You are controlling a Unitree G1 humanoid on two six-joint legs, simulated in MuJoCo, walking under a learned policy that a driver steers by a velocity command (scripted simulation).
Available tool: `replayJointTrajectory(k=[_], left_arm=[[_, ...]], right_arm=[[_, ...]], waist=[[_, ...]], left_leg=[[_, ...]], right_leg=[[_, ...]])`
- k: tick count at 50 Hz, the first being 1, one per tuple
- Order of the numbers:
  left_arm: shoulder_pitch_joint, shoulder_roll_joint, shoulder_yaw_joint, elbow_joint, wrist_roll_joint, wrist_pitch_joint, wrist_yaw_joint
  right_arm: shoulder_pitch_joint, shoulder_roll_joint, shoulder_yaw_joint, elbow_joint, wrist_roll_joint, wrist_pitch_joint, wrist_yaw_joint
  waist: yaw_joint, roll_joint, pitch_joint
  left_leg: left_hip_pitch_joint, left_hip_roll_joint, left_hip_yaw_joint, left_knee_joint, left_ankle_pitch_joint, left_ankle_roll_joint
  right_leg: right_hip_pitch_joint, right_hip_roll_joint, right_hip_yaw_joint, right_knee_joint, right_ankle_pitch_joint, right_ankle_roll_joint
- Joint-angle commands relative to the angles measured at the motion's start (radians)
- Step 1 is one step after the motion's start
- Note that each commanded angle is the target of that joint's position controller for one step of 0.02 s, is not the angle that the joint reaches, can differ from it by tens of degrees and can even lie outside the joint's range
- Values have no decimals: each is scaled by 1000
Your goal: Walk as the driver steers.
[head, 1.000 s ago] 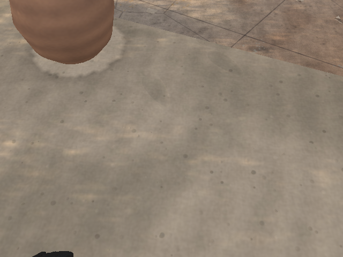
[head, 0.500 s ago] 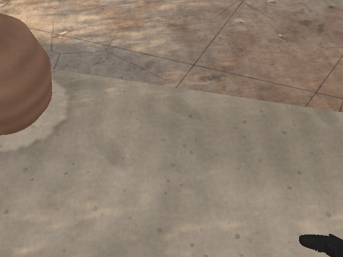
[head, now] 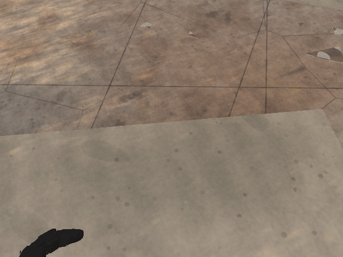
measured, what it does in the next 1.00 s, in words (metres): walks ahead: left foot, then right foot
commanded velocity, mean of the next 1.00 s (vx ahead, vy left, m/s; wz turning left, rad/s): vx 0.22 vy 0.00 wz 0.02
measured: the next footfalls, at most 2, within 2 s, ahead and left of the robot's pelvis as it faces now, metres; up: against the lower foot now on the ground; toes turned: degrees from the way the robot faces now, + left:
left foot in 0.44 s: +0.41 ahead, +0.14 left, +0.00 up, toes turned +4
right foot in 0.74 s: +0.37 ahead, -0.11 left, +0.00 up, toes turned +3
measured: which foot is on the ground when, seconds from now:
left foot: up 0.00-0.42, down 0.44-1.00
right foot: down 0.00-0.46, up 0.48-0.72, down 0.74-1.00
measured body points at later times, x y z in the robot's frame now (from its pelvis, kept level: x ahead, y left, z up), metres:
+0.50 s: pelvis +0.25 +0.03 +0.00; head +0.28 +0.04 +0.45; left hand +0.28 +0.32 -0.13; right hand +0.45 -0.21 -0.10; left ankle +0.36 +0.13 -0.72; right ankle +0.11 -0.11 -0.68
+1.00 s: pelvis +0.34 +0.02 +0.01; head +0.34 +0.01 +0.46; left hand +0.37 +0.28 -0.12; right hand +0.44 -0.23 -0.13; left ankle +0.37 +0.14 -0.72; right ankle +0.33 -0.12 -0.72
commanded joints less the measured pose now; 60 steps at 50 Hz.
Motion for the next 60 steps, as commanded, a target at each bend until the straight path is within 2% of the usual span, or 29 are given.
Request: replayJointTrajectory(k=[1, 2, 3, 4, 7, 11, 14, 18, 20, 21, 22, 23, 24, 25, 26, 27, 28, 31, 33, 35, 37, 38, 39, 40, 41, 42, 46, 53, 60], left_arm=[[340, 199, 66, 31, 1, -6, 11], [284, 169, 56, 30, 0, -11, 10], [231, 143, 49, 30, 5, -14, 7], [198, 117, 41, 27, 13, -19, 5], [180, 128, 47, 47, 5, -39, 6], [205, 152, 55, 91, 14, -49, 20], [234, 162, 53, 128, 11, -41, 30], [269, 183, 56, 179, -1, -19, 37], [244, 192, 60, 193, -6, -6, 43], [232, 184, 57, 197, -8, -1, 46], [275, 157, 47, 197, 8, -1, 48], [405, 78, 17, 195, 31, -10, 41], [458, 54, 6, 235, 17, -6, 35], [407, 141, 28, 233, -11, 4, 32], [322, 150, 33, 216, -25, 19, 39], [270, 140, 35, 211, -15, 37, 52], [260, 135, 39, 210, -3, 58, 64], [299, 83, 28, 238, 8, 81, 83], [290, 69, 24, 253, 7, 80, 79], [283, 67, 24, 268, 13, 74, 71], [269, 71, 24, 275, 34, 73, 65], [253, 95, 26, 263, 36, 71, 65], [219, 167, 44, 273, 20, 71, 67], [203, 134, 41, 280, 17, 64, 64], [194, 100, 33, 289, 23, 54, 64], [183, 89, 30, 295, 24, 46, 64], [210, 79, 27, 333, 10, 24, 64], [232, 69, 22, 386, 6, 31, 66], [230, 51, 16, 429, 6, 39, 65]], right_arm=[[-71, -141, -16, -125, 27, -56, 11], [-117, -131, -13, -134, 23, -60, 8], [-134, -123, -15, -132, 5, -58, 5], [-118, -117, -18, -124, -2, -47, 5], [-98, -64, -8, -116, -7, -15, 5], [-204, -43, 2, -138, -7, -1, 10], [-307, -21, 13, -169, -20, -15, 21], [-342, -47, 6, -189, -21, -23, 39], [-282, -79, -7, -173, -29, -24, 41], [-194, -101, -20, -142, -36, -25, 36], [-123, -167, -38, -125, -43, -28, 26], [-69, -215, -39, -124, -67, -20, 15], [-56, -128, -16, -112, -46, -5, 14], [-97, -105, -8, -119, -24, 4, 21], [-169, -94, -6, -128, -21, 10, 21], [-232, -70, 3, -134, -24, 14, 19], [-281, -59, 7, -138, -32, 16, 15], [-338, -63, 0, -131, -52, 24, 5], [-320, -59, 0, -112, -45, 27, -1], [-324, -62, 1, -94, -31, 37, -8], [-308, -23, 17, -72, -28, 40, -7], [-281, -13, 20, -57, -32, 43, -6], [-240, -26, 12, -55, -33, 46, -4], [-258, -38, 10, -49, -36, 50, -9], [-261, -40, 8, -46, -33, 52, -13], [-252, -28, 10, -36, -31, 56, -18], [-226, -17, 8, 3, -31, 56, -20], [-219, -20, 3, 57, -19, 63, -28], [-204, -25, -1, 103, -16, 73, -40]], waist=[[188, -166, -263], [161, -111, -182], [128, -78, -125], [93, -84, -105], [50, -70, -73], [77, -51, -15], [108, -42, 16], [110, -69, -22], [65, -80, -57], [20, -68, -103], [8, 5, -182], [50, 179, -343], [47, 246, -478], [32, 159, -427], [42, 108, -302], [56, 69, -203], [83, 86, -161], [116, 146, -141], [106, 136, -171], [115, 117, -158], [121, 87, -112], [104, 53, -72], [43, -55, -22], [59, -82, 2], [56, -92, 8], [51, -100, 4], [60, -60, -37], [74, -9, -62], [72, -3, -52]], left_leg=[[-694, 0, -122, 544, -47, 38], [-677, 42, -105, 497, 41, 44], [-636, 68, -101, 432, 100, 39], [-571, 89, -112, 393, 143, 35], [-516, 95, -105, 304, 204, 8], [-562, 86, -112, 89, 437, -8], [-459, 36, -58, -111, 577, 1], [-404, -5, -64, -224, 567, 35], [-330, -30, -57, -272, 518, 63], [-213, -57, -35, -315, 566, 83], [-37, 13, -87, -301, 937, 113], [328, 252, -356, -217, 1276, 273], [386, 350, -524, -261, 1293, 385], [280, 305, -479, -314, 1053, 358], [168, 267, -413, -357, 843, 314], [32, 232, -363, -408, 689, 282], [-90, 208, -329, -454, 557, 256], [-252, 146, -239, -518, 426, 236], [-247, 139, -217, -522, 363, 231], [-271, 124, -203, -517, 216, 208], [-322, 84, -193, -513, 9, 137], [-319, 50, -178, -482, -43, 89], [-274, -12, -124, -468, -5, 59], [-189, -26, -100, -425, 64, 43], [-146, -25, -97, -399, 115, 46], [-123, -22, -94, -383, 157, 53], [-96, -27, -78, -353, 325, 58], [-61, -25, -70, -324, 479, 51], [-42, -22, -67, -319, 513, 45]], right_leg=[[769, -351, 614, -268, -134, -248], [642, -300, 484, -279, -47, -219], [524, -266, 405, -308, 36, -202], [442, -239, 351, -340, 99, -192], [332, -230, 270, -421, 161, -209], [324, -207, 123, -473, 146, -175], [291, -165, 28, -441, 331, -136], [413, -200, 36, -332, 429, -102], [461, -204, 49, -231, 491, -72], [459, -167, 33, -121, 546, -45], [397, -98, -9, 46, 430, 7], [112, -1, -15, 368, -55, 77], [39, 49, 91, 556, -563, 117], [13, 6, 155, 610, -575, 114], [-48, -25, 125, 605, -534, 113], [-58, -51, 106, 547, -488, 115], [1, -79, 111, 474, -430, 117], [175, -67, 72, 272, -330, 121], [248, -61, 64, 155, -212, 110], [320, -48, 43, 38, -92, 95], [383, -57, 54, -90, -5, 66], [357, -109, 111, -161, -13, 45], [241, -107, 112, -163, -173, 22], [143, -87, 107, -202, -304, 27], [111, -83, 107, -226, -311, 42], [112, -81, 105, -233, -263, 55], [197, -73, 91, -194, -75, 61], [260, -56, 67, -162, 78, 54], [277, -45, 54, -169, 118, 52]])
